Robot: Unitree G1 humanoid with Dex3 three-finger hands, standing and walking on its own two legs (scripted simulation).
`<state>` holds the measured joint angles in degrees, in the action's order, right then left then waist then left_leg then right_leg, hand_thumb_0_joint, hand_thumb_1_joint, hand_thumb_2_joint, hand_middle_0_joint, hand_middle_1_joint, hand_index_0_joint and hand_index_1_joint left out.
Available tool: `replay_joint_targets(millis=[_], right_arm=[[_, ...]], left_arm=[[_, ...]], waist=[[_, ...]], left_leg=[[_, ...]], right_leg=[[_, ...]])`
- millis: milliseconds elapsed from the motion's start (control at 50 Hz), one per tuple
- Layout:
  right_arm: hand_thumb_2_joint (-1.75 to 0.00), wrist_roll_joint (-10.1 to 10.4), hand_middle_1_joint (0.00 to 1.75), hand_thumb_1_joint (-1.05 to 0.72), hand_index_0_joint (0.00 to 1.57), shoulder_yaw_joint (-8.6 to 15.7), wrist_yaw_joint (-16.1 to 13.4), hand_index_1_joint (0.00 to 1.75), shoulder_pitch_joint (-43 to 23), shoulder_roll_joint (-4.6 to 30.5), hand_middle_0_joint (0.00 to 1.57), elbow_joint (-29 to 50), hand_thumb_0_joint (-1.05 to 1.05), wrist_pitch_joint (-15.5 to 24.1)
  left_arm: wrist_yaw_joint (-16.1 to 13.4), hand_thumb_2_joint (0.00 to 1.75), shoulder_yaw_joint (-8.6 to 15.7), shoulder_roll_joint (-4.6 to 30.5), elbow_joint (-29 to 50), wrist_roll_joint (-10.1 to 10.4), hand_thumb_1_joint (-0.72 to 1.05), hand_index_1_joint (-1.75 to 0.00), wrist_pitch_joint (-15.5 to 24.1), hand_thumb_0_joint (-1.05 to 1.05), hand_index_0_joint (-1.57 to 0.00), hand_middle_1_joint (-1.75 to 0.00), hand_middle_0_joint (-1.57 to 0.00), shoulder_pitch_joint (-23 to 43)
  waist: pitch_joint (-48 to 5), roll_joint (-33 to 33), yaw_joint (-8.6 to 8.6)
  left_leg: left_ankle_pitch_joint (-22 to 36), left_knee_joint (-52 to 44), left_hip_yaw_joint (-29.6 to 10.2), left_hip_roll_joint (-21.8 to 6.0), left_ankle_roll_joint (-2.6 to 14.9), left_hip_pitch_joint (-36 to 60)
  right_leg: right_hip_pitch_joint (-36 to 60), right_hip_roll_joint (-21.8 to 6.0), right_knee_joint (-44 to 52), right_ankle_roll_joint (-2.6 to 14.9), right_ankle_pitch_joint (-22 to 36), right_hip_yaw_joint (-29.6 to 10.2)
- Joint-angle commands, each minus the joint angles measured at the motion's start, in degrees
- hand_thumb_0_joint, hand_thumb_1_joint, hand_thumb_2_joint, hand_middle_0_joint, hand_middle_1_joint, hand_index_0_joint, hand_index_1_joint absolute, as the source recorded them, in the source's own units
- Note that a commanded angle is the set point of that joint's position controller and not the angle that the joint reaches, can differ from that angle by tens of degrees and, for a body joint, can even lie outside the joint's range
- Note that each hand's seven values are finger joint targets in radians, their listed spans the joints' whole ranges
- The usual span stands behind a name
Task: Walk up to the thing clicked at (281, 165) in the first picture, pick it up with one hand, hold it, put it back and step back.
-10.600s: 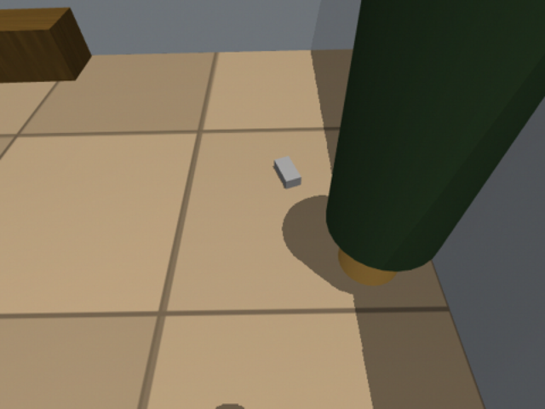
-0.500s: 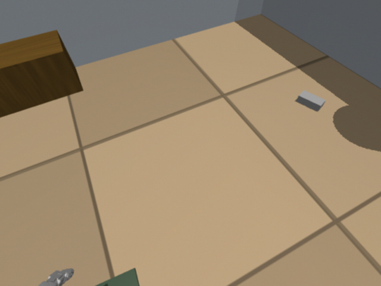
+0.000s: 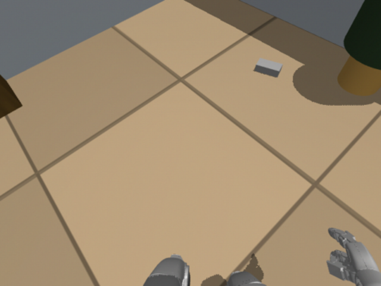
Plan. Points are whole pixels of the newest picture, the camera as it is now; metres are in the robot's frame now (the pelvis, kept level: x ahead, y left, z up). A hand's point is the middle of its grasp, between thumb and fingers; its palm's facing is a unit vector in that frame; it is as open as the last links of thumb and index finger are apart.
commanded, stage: walk up
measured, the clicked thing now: (268, 67) +1.47 -0.45 -0.71
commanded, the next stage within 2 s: stand in 1.98 s
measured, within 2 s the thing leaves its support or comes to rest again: neither
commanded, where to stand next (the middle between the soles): +0.07 +0.03 m, yaw -28 degrees
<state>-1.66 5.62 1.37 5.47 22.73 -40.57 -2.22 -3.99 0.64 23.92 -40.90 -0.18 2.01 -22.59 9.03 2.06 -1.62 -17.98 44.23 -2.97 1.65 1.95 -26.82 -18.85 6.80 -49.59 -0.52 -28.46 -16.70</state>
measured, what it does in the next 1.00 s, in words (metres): steps on the spot, turning right: right foot, then left foot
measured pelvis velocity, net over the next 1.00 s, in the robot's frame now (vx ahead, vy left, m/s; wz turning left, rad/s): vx -0.06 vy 0.05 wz -0.47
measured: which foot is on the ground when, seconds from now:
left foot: down 0.00-0.36, up 0.38-0.60, down 0.62-0.94, up 0.96-1.00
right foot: down 0.00-0.00, up 0.02-0.32, down 0.34-0.66, up 0.68-0.90, down 0.92-1.00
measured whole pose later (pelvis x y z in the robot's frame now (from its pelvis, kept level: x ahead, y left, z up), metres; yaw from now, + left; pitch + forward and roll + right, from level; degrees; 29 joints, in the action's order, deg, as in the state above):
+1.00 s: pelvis -0.06 +0.05 +0.01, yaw -27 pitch -3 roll -1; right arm -2.0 2.8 0.9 18.3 24.9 -51.5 -0.1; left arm 0.9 3.7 23.5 -51.7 -1.4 1.5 -15.8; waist 5.2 1.9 1.5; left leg -28.1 50.2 1.3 -5.4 1.0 -20.3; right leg -17.7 2.6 -39.1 1.2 -18.3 -1.4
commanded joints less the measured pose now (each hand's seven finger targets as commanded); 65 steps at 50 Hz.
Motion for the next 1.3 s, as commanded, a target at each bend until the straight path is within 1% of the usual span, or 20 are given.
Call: replay_joint_targets(millis=[0,100,280,320,340,360,420,580,600,640,660,740,880,900,920,940,960,1140,1200,1280], right_arm=[[-0.90,1.3,0.30,-0.90,0.20,5.9,-1.1,0.30,9.8,17.0,0.20,5.3,0.00,2.4],[-0.90,1.3,0.30,-0.90,0.20,2.7,-1.3,0.30,4.7,12.5,0.20,5.5,0.00,2.9],[-0.90,1.1,0.30,-0.90,0.20,1.5,-0.7,0.30,4.2,14.8,0.20,6.4,0.00,1.9],[-0.90,1.4,0.30,-0.90,0.20,0.2,-0.7,0.30,6.3,10.6,0.20,5.8,0.00,1.6],[-0.90,1.7,0.30,-0.90,0.20,-0.1,-1.2,0.30,2.8,9.4,0.20,6.8,0.00,1.4],[-0.90,1.0,0.30,-0.90,0.20,1.0,-2.1,0.30,0.4,13.0,0.20,5.7,0.00,1.1],[-0.90,2.2,0.30,-0.90,0.20,0.8,-1.8,0.30,6.3,12.3,0.20,0.3,0.00,1.6],[-0.90,0.5,0.30,-0.90,0.20,1.1,-1.6,0.30,14.2,12.3,0.20,-5.6,0.00,4.0],[-0.90,-0.1,0.30,-0.90,0.20,1.5,-1.9,0.30,17.7,12.8,0.20,-6.7,0.00,4.8],[-0.90,-0.5,0.30,-0.90,0.20,3.3,-2.0,0.30,12.8,22.3,0.20,-5.1,0.00,5.8],[-0.90,-0.3,0.30,-0.90,0.20,3.4,-1.9,0.30,9.5,22.1,0.20,-4.2,0.00,6.2],[-0.90,-0.4,0.30,-0.90,0.20,1.9,-2.1,0.30,9.5,18.2,0.20,-5.7,0.00,6.7],[-0.90,-0.5,0.30,-0.90,0.20,0.3,-0.7,0.30,9.1,14.6,0.20,-4.6,0.00,4.2],[-0.90,-0.2,0.30,-0.90,0.20,-1.0,-0.9,0.30,11.3,11.1,0.20,-4.4,0.00,4.1],[-0.90,0.5,0.30,-0.90,0.20,-2.0,-0.9,0.30,9.6,8.0,0.20,-2.6,0.00,4.3],[-0.90,0.3,0.30,-0.90,0.20,-0.6,-1.6,0.30,6.6,12.3,0.20,-2.9,0.00,3.9],[-0.90,0.5,0.30,-0.90,0.20,0.0,-1.7,0.30,8.0,13.7,0.20,-3.9,0.00,4.1],[-0.90,0.8,0.30,-0.90,0.20,0.0,-1.2,0.30,13.5,10.4,0.20,-10.9,0.00,4.9],[-0.90,0.7,0.30,-0.90,0.20,0.7,-1.2,0.30,7.1,17.9,0.20,-9.3,0.00,5.5],[-0.90,0.7,0.30,-0.90,0.20,-1.2,-0.7,0.30,0.7,13.7,0.20,-10.0,0.00,4.5]], left_arm=[[-2.5,0.90,4.2,10.5,5.1,0.6,0.90,-0.30,1.4,0.00,-0.20,-0.30,-0.20,-2.5],[0.8,0.90,4.8,10.1,2.4,0.4,0.90,-0.30,0.7,0.00,-0.20,-0.30,-0.20,1.5],[2.3,0.90,6.7,10.1,1.3,-0.9,0.90,-0.30,-0.3,0.00,-0.20,-0.30,-0.20,0.8],[1.8,0.90,8.4,14.5,1.3,-2.0,0.90,-0.30,0.7,0.00,-0.20,-0.30,-0.20,0.0],[1.7,0.90,9.1,19.2,2.5,-1.8,0.90,-0.30,0.9,0.00,-0.20,-0.30,-0.20,3.4],[1.6,0.90,8.8,19.7,3.3,-1.8,0.90,-0.30,0.8,0.00,-0.20,-0.30,-0.20,4.9],[1.2,0.90,7.3,15.1,2.7,-1.4,0.90,-0.30,0.7,0.00,-0.20,-0.30,-0.20,9.9],[2.8,0.90,6.9,14.1,1.8,-1.7,0.90,-0.30,-1.5,0.00,-0.20,-0.30,-0.20,12.5],[2.9,0.90,6.2,11.3,1.7,-1.6,0.90,-0.30,-2.0,0.00,-0.20,-0.30,-0.20,12.2],[2.1,0.90,5.9,11.6,1.0,-1.2,0.90,-0.30,-1.7,0.00,-0.20,-0.30,-0.20,13.3],[2.0,0.90,6.8,14.7,0.1,-1.8,0.90,-0.30,-1.2,0.00,-0.20,-0.30,-0.20,13.8],[4.3,0.90,7.1,12.2,-4.2,-0.9,0.90,-0.30,-0.7,0.00,-0.20,-0.30,-0.20,9.4],[4.4,0.90,6.5,8.9,-8.1,-1.2,0.90,-0.30,0.8,0.00,-0.20,-0.30,-0.20,3.7],[3.8,0.90,7.3,11.1,-8.6,-1.5,0.90,-0.30,1.2,0.00,-0.20,-0.30,-0.20,2.2],[3.4,0.90,8.0,16.0,-7.4,-2.1,0.90,-0.30,1.8,0.00,-0.20,-0.30,-0.20,2.3],[3.4,0.90,8.1,19.1,-7.0,-1.5,0.90,-0.30,1.6,0.00,-0.20,-0.30,-0.20,3.6],[3.4,0.90,7.8,18.0,-6.6,-1.1,0.90,-0.30,1.6,0.00,-0.20,-0.30,-0.20,4.7],[3.3,0.90,4.0,11.4,-7.3,-0.2,0.90,-0.30,0.8,0.00,-0.20,-0.30,-0.20,13.1],[2.6,0.90,3.6,9.9,-10.2,0.7,0.90,-0.30,0.1,0.00,-0.20,-0.30,-0.20,9.5],[3.3,0.90,3.7,8.7,-15.0,-0.4,0.90,-0.30,0.9,0.00,-0.20,-0.30,-0.20,6.7]], waist=[[-20.2,10.8,6.67],[-9.1,8.3,3.65],[-13.0,6.9,0.73],[-11.1,-4.9,-0.61],[-8.7,-15.7,-0.73],[-8.0,-12.4,-1.22],[-8.3,-9.1,2.73],[-9.6,-12.3,3.88],[-9.7,-6.5,5.36],[-5.3,9.0,5.91],[-1.5,4.0,4.13],[-3.2,6.2,2.77],[-7.9,6.4,0.32],[-9.5,0.1,-0.14],[-8.5,-12.7,-0.47],[-4.8,-10.7,-1.53],[-3.9,-7.2,-0.40],[-7.6,-8.7,4.80],[-7.6,6.0,2.53],[-4.9,6.0,-0.17]], left_leg=[[44.9,-14.1,-24.2,-28.6,17.38,32.7],[34.5,-12.7,-6.0,-17.7,12.38,14.6],[18.8,-5.6,-2.2,-18.8,8.25,5.6],[2.4,8.1,2.3,-13.7,2.37,-8.1],[-16.4,16.7,6.1,-4.0,-0.94,-13.2],[-19.2,21.8,0.6,-7.2,-1.33,-8.7],[-11.1,20.8,2.1,-6.4,-0.89,-6.1],[-7.2,-5.7,6.6,-1.3,-0.20,12.8],[-9.1,-13.6,2.0,-2.6,0.05,17.8],[-24.8,-30.2,-35.2,-28.8,11.11,12.1],[-20.9,-29.4,-34.7,-30.0,14.00,8.1],[-9.4,-23.4,-12.2,-18.5,9.04,10.5],[-4.3,-12.1,0.4,-13.6,5.89,5.2],[-4.0,-4.4,2.6,-11.1,3.56,-0.3],[-9.4,8.0,7.7,-4.6,-0.62,-11.6],[-16.2,12.9,1.3,-5.7,-0.41,-9.6],[-16.0,14.2,-0.9,-6.6,-0.22,-8.2],[3.7,-12.0,5.2,-2.9,0.31,19.4],[-16.6,-29.0,-22.5,-24.0,10.85,8.5],[-14.2,-22.8,-6.5,-13.3,3.31,0.3]], right_leg=[[-18.3,-0.3,-28.1,-1.02,-8.1,10.8],[-12.3,-6.2,-19.5,0.58,0.4,12.4],[6.0,-3.7,10.3,2.41,9.8,18.7],[13.8,-12.1,20.5,7.15,8.0,-0.3],[6.6,-26.2,25.3,16.52,15.8,-21.5],[0.3,-28.4,24.0,19.92,20.7,-23.5],[1.0,-19.0,18.5,13.51,25.9,-8.3],[-8.7,-12.5,18.4,10.17,-1.0,-5.2],[-12.2,-9.8,10.9,7.88,0.0,-2.1],[-22.0,-1.6,-10.3,1.65,-4.3,4.9],[-20.1,-3.8,-14.5,1.37,-3.2,3.9],[-12.9,-5.7,-6.8,1.09,2.5,10.7],[11.2,-3.5,22.8,2.32,10.4,18.4],[18.4,-6.0,24.1,3.17,9.1,10.8],[19.7,-18.4,29.2,8.75,2.4,-13.0],[9.4,-26.2,31.5,16.38,-0.4,-22.0],[8.3,-25.8,30.2,17.66,2.4,-19.3],[-9.2,-13.4,17.9,8.05,17.5,4.2],[-4.8,-6.5,2.6,1.86,-1.3,13.4],[7.8,-7.0,17.2,3.04,9.4,13.2]])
